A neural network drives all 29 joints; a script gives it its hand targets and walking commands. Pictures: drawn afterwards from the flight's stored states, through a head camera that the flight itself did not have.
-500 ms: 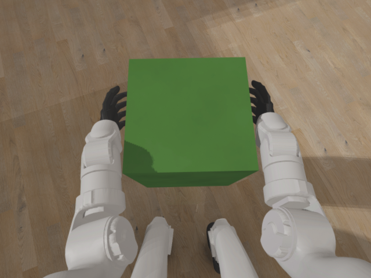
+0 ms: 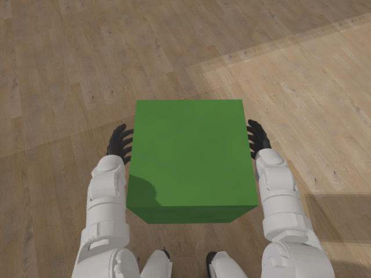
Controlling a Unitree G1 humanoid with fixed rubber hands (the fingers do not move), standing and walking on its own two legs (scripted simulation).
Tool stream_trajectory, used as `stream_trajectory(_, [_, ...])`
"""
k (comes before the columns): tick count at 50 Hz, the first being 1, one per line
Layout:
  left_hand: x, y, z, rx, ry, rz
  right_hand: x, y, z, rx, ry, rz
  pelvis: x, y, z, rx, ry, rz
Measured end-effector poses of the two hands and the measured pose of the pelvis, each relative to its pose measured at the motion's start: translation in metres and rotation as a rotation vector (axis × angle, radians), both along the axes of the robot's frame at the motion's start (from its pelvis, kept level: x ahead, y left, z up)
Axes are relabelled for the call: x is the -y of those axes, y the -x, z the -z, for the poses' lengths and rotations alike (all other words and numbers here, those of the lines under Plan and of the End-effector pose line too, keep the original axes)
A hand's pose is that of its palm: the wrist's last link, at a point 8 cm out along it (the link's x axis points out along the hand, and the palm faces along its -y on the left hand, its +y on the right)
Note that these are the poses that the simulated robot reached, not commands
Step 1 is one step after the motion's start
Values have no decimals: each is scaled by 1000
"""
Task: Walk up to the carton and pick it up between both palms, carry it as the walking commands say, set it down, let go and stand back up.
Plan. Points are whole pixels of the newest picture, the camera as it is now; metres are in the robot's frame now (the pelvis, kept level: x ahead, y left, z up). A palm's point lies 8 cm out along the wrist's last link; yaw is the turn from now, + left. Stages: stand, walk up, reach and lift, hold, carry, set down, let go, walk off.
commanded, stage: reach and lift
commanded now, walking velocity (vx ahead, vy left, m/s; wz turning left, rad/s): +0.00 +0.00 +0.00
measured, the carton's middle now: (189, 169) +0.37 +0.01 -0.10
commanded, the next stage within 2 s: none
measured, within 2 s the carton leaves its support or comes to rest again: neither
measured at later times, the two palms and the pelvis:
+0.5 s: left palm (108, 157) +0.35 +0.17 +0.03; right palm (276, 149) +0.37 -0.15 +0.05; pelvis +0.01 +0.00 +0.03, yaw +1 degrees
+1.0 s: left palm (101, 157) +0.33 +0.17 +0.09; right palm (292, 152) +0.34 -0.16 +0.09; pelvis +0.04 -0.01 +0.05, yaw +1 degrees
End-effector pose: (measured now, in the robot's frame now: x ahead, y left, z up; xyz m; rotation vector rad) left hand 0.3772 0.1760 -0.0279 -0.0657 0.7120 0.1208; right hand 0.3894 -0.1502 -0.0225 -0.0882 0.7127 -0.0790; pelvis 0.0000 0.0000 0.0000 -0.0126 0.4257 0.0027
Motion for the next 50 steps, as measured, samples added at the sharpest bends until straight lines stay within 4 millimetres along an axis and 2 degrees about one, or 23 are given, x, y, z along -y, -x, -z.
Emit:
stream_trajectory(12, [-2,6,-26,23,-1,4,-2,1,-33,22,20,-15,1,2,-15,105,-2,-3])
stream_trajectory(23, [2,22,-57,33,21,0,3,23,-63,33,14,4,2,-10,-33,199,-3,-10])
stream_trajectory(34, [6,25,-87,53,5,10,6,28,-90,52,15,2,6,-19,-43,310,-5,-6])
stream_trajectory(43, [9,37,-105,57,2,15,9,41,-107,56,9,12,7,-34,-52,386,-6,-6])
stream_trajectory(50, [9,45,-114,58,0,8,9,50,-113,58,-8,20,6,-37,-53,454,-10,-12])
